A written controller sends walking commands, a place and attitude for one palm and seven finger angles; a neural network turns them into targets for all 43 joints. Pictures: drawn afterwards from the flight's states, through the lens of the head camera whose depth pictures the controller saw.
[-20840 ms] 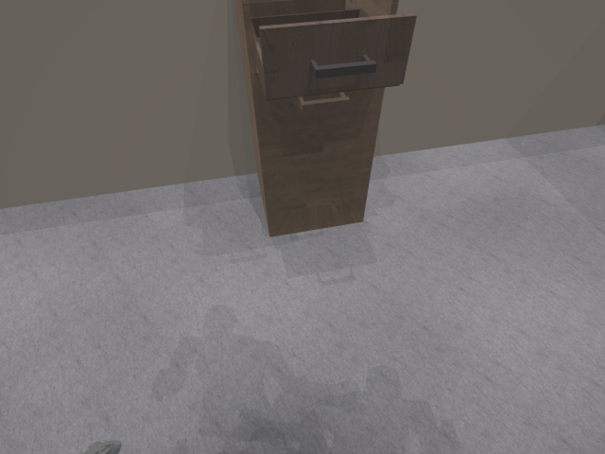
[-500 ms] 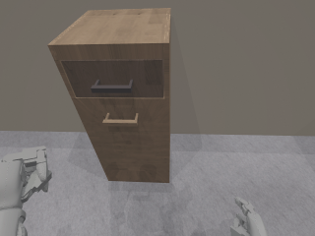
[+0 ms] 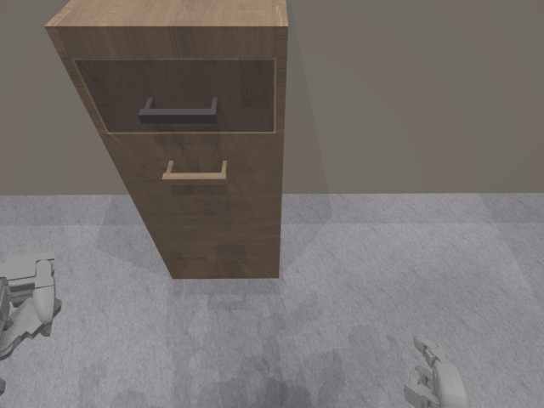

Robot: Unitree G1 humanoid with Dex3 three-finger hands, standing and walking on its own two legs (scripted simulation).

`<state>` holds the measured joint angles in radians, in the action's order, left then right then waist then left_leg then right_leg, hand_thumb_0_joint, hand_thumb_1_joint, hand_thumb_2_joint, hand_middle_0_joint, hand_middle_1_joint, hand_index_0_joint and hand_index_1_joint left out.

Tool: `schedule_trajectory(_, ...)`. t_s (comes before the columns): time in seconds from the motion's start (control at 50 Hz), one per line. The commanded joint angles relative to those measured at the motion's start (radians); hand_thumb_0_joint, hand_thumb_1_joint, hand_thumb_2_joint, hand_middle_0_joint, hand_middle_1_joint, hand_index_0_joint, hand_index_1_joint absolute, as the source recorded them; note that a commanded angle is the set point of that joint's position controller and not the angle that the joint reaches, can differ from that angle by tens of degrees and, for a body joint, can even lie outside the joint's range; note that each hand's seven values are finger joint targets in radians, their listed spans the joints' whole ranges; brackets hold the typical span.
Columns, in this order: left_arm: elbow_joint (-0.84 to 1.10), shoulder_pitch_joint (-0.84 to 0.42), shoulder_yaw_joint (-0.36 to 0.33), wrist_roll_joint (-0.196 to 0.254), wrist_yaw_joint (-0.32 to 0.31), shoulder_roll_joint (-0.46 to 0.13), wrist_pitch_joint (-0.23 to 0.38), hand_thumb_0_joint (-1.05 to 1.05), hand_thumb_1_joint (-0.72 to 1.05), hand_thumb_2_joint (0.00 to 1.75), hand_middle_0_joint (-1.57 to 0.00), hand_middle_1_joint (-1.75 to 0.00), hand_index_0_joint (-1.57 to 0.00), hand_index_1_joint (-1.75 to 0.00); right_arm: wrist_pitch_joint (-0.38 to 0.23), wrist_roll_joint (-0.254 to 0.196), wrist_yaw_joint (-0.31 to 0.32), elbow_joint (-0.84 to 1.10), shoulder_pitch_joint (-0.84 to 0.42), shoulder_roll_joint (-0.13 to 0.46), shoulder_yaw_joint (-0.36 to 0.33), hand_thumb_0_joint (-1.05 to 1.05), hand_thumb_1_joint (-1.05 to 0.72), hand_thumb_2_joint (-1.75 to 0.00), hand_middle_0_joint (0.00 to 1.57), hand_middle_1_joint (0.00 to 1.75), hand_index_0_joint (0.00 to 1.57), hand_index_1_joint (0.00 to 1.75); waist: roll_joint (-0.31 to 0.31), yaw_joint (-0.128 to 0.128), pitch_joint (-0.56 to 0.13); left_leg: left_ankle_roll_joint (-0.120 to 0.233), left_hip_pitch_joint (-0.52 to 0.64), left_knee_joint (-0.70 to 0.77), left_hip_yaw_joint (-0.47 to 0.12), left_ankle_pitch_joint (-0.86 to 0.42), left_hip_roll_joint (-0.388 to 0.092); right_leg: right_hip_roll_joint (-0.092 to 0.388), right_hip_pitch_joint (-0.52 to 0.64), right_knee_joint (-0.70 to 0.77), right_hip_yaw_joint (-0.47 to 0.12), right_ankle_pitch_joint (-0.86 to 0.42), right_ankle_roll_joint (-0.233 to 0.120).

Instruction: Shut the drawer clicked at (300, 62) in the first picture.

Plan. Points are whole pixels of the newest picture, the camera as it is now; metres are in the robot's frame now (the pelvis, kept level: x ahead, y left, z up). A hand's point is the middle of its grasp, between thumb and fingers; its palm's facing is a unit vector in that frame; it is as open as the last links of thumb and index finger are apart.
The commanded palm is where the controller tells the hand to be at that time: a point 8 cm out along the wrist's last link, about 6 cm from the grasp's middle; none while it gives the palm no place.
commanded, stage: step back with the hand held close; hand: left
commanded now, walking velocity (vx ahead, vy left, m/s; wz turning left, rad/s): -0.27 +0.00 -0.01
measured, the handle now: (180, 109) +0.65 +0.23 +0.07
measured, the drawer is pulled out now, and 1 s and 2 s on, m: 0.00 0.00 0.00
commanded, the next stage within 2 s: stop stepping back and stand still in 0.88 s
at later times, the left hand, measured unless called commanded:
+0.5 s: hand (9, 349) +0.15 +0.26 +0.16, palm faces +0.36 -0.85 -0.39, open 3.3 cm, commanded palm +0.08 +0.30 +0.18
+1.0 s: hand out of the picture +0.05 +0.23 +0.17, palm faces +0.24 -0.87 -0.44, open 3.3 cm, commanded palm +0.00 +0.29 +0.18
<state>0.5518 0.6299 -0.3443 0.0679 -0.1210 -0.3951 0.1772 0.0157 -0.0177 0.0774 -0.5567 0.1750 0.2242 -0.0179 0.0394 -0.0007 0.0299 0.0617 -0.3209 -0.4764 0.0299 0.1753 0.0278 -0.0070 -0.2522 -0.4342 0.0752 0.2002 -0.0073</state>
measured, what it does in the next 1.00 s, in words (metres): walks backwards: right foot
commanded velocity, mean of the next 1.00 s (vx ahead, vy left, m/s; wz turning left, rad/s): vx -0.34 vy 0.00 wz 0.00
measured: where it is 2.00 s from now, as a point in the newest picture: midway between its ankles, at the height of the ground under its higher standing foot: outside the picture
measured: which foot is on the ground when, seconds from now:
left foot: down 0.00-1.00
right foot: down 0.00-0.48, up 0.50-0.80, down 0.82-1.00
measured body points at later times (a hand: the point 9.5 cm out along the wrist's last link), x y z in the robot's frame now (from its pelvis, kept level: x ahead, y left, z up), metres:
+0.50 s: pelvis -0.05 +0.02 -0.02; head -0.03 +0.05 +0.43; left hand +0.12 +0.30 +0.18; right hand +0.11 -0.23 -0.09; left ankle +0.05 +0.08 -0.74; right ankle +0.01 -0.11 -0.73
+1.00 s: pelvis -0.14 +0.01 -0.02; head -0.13 +0.04 +0.43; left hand +0.03 +0.28 +0.20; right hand +0.03 -0.23 -0.09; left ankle +0.03 +0.08 -0.74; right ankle -0.23 -0.11 -0.74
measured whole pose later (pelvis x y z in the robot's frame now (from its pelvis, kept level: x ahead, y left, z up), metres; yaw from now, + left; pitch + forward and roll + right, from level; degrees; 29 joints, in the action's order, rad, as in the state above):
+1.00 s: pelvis -0.14 +0.01 -0.02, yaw -2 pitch +1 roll -4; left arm 0.66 0.66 -0.39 0.10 -0.10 -0.48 0.28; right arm -0.06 0.00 0.07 -0.62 0.18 0.19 0.02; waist 0.01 -0.02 -0.02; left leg 0.01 -0.53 -0.53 -0.02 0.07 0.00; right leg -0.07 -0.10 -0.50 0.03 0.41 -0.01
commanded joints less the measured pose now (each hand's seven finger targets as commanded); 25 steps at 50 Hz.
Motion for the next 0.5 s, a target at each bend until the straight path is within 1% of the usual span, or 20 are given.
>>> schedule_trajectory(0.0,0.208,0.021,-0.130,-0.005,-0.030,-0.146,0.075,0.00,0.90,0.90,-1.40,-1.60,-1.40,-1.60,-0.064,0.008,0.011,0.176,-0.090,0.124,-0.037,0.00,-0.90,-0.90,0.20,0.30,0.20,0.30,0.030,0.004,-0.136,0.004,-0.092,0.146,-0.168,0.051,-0.124,0.036,0.114,-0.003,-0.087,-0.041,0.012)
schedule_trajectory(0.04,0.228,0.012,-0.147,-0.013,-0.032,-0.158,0.086,0.00,0.90,0.90,-1.40,-1.60,-1.40,-1.60,-0.076,0.011,0.014,0.183,-0.095,0.134,-0.038,0.00,-0.90,-0.90,0.20,0.30,0.20,0.30,0.065,0.004,-0.128,0.020,-0.187,0.190,-0.196,0.184,-0.144,0.021,0.168,-0.046,-0.094,-0.019,0.014)
schedule_trajectory(0.08,0.210,0.021,-0.149,-0.021,-0.033,-0.145,0.091,0.00,0.90,0.90,-1.40,-1.60,-1.40,-1.60,-0.083,0.012,0.016,0.186,-0.089,0.131,-0.035,0.00,-0.90,-0.90,0.20,0.30,0.20,0.30,0.059,0.006,-0.111,0.032,-0.289,0.219,-0.220,0.281,-0.160,0.013,0.220,-0.099,-0.099,-0.010,0.014)
schedule_trajectory(0.12,0.225,0.009,-0.146,-0.026,-0.031,-0.137,0.098,0.00,0.90,0.90,-1.40,-1.60,-1.40,-1.60,-0.095,0.011,0.015,0.190,-0.080,0.134,-0.037,0.00,-0.90,-0.90,0.20,0.30,0.20,0.30,0.053,0.005,-0.115,0.037,-0.331,0.210,-0.222,0.336,-0.164,0.014,0.234,-0.120,-0.110,-0.008,0.011)
schedule_trajectory(0.14,0.242,-0.003,-0.155,-0.030,-0.031,-0.147,0.102,0.00,0.90,0.90,-1.40,-1.60,-1.40,-1.60,-0.102,0.015,0.017,0.190,-0.082,0.138,-0.038,0.00,-0.90,-0.90,0.20,0.30,0.20,0.30,0.064,0.005,-0.118,0.038,-0.346,0.217,-0.232,0.354,-0.167,0.010,0.246,-0.128,-0.110,-0.007,0.012)
schedule_trajectory(0.16,0.238,0.003,-0.154,-0.030,-0.032,-0.143,0.104,0.00,0.90,0.90,-1.40,-1.60,-1.40,-1.60,-0.107,0.016,0.019,0.185,-0.077,0.130,-0.036,0.00,-0.90,-0.90,0.20,0.30,0.20,0.30,0.042,0.005,-0.116,0.036,-0.346,0.202,-0.225,0.345,-0.163,0.017,0.232,-0.122,-0.120,-0.002,0.009)
schedule_trajectory(0.18,0.239,0.004,-0.148,-0.031,-0.031,-0.136,0.106,0.00,0.90,0.90,-1.40,-1.60,-1.40,-1.60,-0.111,0.016,0.017,0.184,-0.070,0.131,-0.037,0.00,-0.90,-0.90,0.20,0.30,0.20,0.30,0.031,0.003,-0.120,0.033,-0.336,0.180,-0.216,0.347,-0.156,0.024,0.216,-0.111,-0.127,0.013,0.006)
schedule_trajectory(0.22,0.250,-0.017,-0.136,-0.031,-0.033,-0.131,0.111,0.00,0.90,0.90,-1.40,-1.60,-1.40,-1.60,-0.118,0.019,0.015,0.177,-0.062,0.131,-0.038,0.00,-0.90,-0.90,0.20,0.30,0.20,0.30,0.008,-0.001,-0.104,0.019,-0.283,0.117,-0.194,0.346,-0.129,0.050,0.122,-0.041,-0.156,0.104,-0.007)
schedule_trajectory(0.24,0.268,-0.033,-0.147,-0.032,-0.036,-0.149,0.115,0.00,0.90,0.90,-1.40,-1.60,-1.40,-1.60,-0.122,0.022,0.017,0.171,-0.062,0.132,-0.039,0.00,-0.90,-0.90,0.20,0.30,0.20,0.30,-0.012,-0.004,-0.109,0.009,-0.231,0.077,-0.182,0.338,-0.114,0.066,0.064,0.005,-0.174,0.153,-0.015)
schedule_trajectory(0.28,0.248,-0.038,-0.124,-0.025,-0.047,-0.136,0.121,0.00,0.90,0.90,-1.40,-1.60,-1.40,-1.60,-0.122,0.021,0.016,0.147,-0.043,0.124,-0.040,0.00,-0.90,-0.90,0.20,0.30,0.20,0.30,-0.072,-0.012,-0.094,-0.027,-0.066,-0.094,-0.135,0.262,-0.062,0.141,-0.149,0.123,-0.222,0.279,-0.054)
schedule_trajectory(0.3,0.250,-0.054,-0.118,-0.022,-0.055,-0.139,0.125,0.00,0.90,0.90,-1.40,-1.60,-1.40,-1.60,-0.120,0.021,0.015,0.134,-0.042,0.118,-0.040,0.00,-0.90,-0.90,0.20,0.30,0.20,0.30,-0.110,-0.016,-0.095,-0.040,0.009,-0.185,-0.116,0.221,-0.041,0.185,-0.243,0.167,-0.245,0.298,-0.076)
schedule_trajectory(0.32,0.247,-0.073,-0.111,-0.020,-0.063,-0.138,0.128,0.00,0.90,0.90,-1.40,-1.60,-1.40,-1.60,-0.117,0.022,0.014,0.124,-0.038,0.113,-0.039,0.00,-0.90,-0.90,0.20,0.30,0.20,0.30,-0.126,-0.023,-0.087,-0.047,0.044,-0.230,-0.107,0.187,-0.031,0.215,-0.289,0.178,-0.241,0.274,-0.089)
schedule_trajectory(0.34,0.248,-0.083,-0.118,-0.021,-0.069,-0.149,0.128,0.00,0.90,0.90,-1.40,-1.60,-1.40,-1.60,-0.113,0.026,0.017,0.118,-0.045,0.108,-0.038,0.00,-0.90,-0.90,0.20,0.30,0.20,0.30,-0.114,-0.025,-0.091,-0.050,0.059,-0.232,-0.100,0.170,-0.027,0.215,-0.303,0.172,-0.233,0.237,-0.091)
schedule_trajectory(0.36,0.243,-0.082,-0.117,-0.021,-0.072,-0.147,0.128,0.00,0.90,0.90,-1.40,-1.60,-1.40,-1.60,-0.109,0.023,0.018,0.115,-0.046,0.104,-0.035,0.00,-0.90,-0.90,0.20,0.30,0.20,0.30,-0.109,-0.025,-0.085,-0.049,0.060,-0.197,-0.108,0.156,-0.032,0.205,-0.295,0.150,-0.198,0.202,-0.083)
schedule_trajectory(0.38,0.243,-0.076,-0.124,-0.021,-0.073,-0.153,0.129,0.00,0.90,0.90,-1.40,-1.60,-1.40,-1.60,-0.105,0.021,0.020,0.114,-0.052,0.107,-0.035,0.00,-0.90,-0.90,0.20,0.30,0.20,0.30,-0.074,-0.023,-0.085,-0.044,0.057,-0.147,-0.121,0.160,-0.041,0.180,-0.284,0.124,-0.173,0.197,-0.069)
schedule_trajectory(0.4,0.262,-0.068,-0.127,-0.020,-0.072,-0.159,0.136,0.00,0.90,0.90,-1.40,-1.60,-1.40,-1.60,-0.107,0.019,0.024,0.118,-0.060,0.115,-0.034,0.00,-0.90,-0.90,0.20,0.30,0.20,0.30,-0.019,-0.020,-0.079,-0.035,0.035,-0.075,-0.161,0.189,-0.066,0.140,-0.268,0.088,-0.146,0.210,-0.052)
schedule_trajectory(0.42,0.269,-0.049,-0.141,-0.022,-0.072,-0.170,0.143,0.00,0.90,0.90,-1.40,-1.60,-1.40,-1.60,-0.110,0.020,0.028,0.122,-0.067,0.119,-0.031,0.00,-0.90,-0.90,0.20,0.30,0.20,0.30,0.048,-0.017,-0.076,-0.018,-0.022,0.030,-0.226,0.246,-0.113,0.081,-0.217,0.026,-0.119,0.227,-0.029)
schedule_trajectory(0.44,0.282,-0.037,-0.143,-0.028,-0.067,-0.166,0.147,0.00,0.90,0.90,-1.40,-1.60,-1.40,-1.60,-0.121,0.024,0.033,0.134,-0.090,0.134,-0.028,0.00,-0.90,-0.90,0.20,0.30,0.20,0.30,0.174,-0.015,-0.067,0.013,-0.198,0.231,-0.347,0.390,-0.203,-0.006,-0.057,-0.133,-0.085,0.213,0.001)
schedule_trajectory(0.46,0.302,-0.032,-0.171,-0.046,-0.058,-0.171,0.154,0.00,0.90,0.90,-1.40,-1.60,-1.40,-1.60,-0.135,0.033,0.032,0.146,-0.101,0.152,-0.033,0.00,-0.90,-0.90,0.20,0.30,0.20,0.30,0.290,-0.003,-0.096,0.062,-0.437,0.432,-0.496,0.626,-0.314,-0.093,0.174,-0.392,-0.073,0.170,0.022)
schedule_trajectory(0.48,0.307,-0.052,-0.187,-0.050,-0.054,-0.191,0.147,0.00,0.90,0.90,-1.40,-1.60,-1.40,-1.60,-0.139,0.043,0.030,0.143,-0.080,0.129,-0.036,0.00,-0.90,-0.90,0.20,0.30,0.20,0.30,0.235,-0.003,-0.118,0.085,-0.426,0.448,-0.559,0.584,-0.345,-0.089,0.148,-0.544,-0.122,0.185,0.016)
